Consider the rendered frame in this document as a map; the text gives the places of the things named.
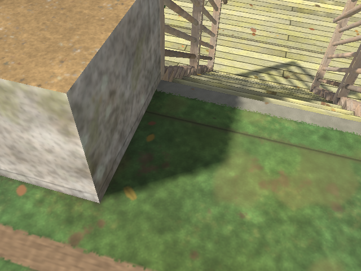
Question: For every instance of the stairs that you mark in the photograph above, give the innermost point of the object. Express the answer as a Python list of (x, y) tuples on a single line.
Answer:
[(266, 92)]

